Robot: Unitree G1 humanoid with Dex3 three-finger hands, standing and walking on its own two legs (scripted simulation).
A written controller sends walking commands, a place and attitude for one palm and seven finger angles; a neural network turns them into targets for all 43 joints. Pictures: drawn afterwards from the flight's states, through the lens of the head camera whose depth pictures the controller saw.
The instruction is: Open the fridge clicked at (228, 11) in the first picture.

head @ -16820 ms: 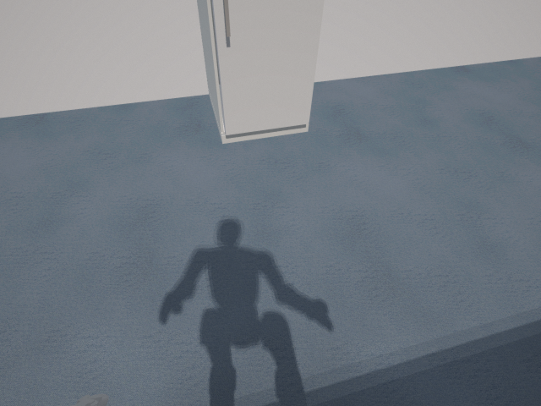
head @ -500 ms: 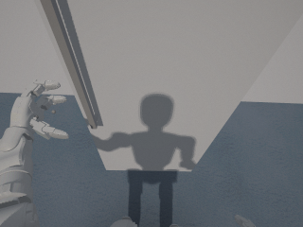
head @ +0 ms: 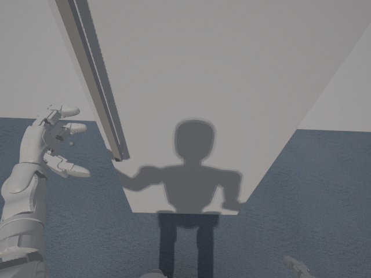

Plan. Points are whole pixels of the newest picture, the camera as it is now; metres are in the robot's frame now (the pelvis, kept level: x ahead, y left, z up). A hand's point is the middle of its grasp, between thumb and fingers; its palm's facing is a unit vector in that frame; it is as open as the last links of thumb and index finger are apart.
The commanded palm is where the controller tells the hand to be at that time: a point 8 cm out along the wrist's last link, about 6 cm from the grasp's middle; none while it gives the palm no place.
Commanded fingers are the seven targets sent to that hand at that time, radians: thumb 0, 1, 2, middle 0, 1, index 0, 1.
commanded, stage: move the hooked fingers beside the handle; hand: left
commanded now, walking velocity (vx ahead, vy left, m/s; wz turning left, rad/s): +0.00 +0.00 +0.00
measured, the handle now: (100, 91) +0.44 +0.19 +0.16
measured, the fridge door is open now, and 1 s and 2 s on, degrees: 0 0 0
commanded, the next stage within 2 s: feel for the door with the fingertips in 0.04 s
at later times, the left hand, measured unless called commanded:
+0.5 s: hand (85, 144) +0.37 +0.23 +0.07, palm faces +0.02 -1.00 +0.01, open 14.0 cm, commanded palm +0.35 +0.28 +0.08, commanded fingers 0.00 -0.50 0.30 -0.30 -1.20 -0.30 -1.20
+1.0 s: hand (87, 135) +0.40 +0.23 +0.07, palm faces +0.03 -1.00 +0.01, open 13.7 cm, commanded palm +0.38 +0.28 +0.08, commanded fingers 0.00 -0.50 0.30 -0.30 -1.20 -0.30 -1.20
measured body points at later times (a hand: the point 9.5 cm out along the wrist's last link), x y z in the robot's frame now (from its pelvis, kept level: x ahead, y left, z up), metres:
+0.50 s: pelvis +0.00 +0.00 +0.00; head +0.05 +0.02 +0.45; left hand +0.37 +0.28 +0.07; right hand +0.11 -0.26 -0.10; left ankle +0.03 +0.06 -0.70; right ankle -0.01 -0.10 -0.70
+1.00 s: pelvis +0.00 +0.00 +0.00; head +0.06 +0.02 +0.44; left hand +0.39 +0.29 +0.07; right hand +0.09 -0.26 -0.11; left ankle +0.03 +0.06 -0.70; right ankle -0.01 -0.10 -0.70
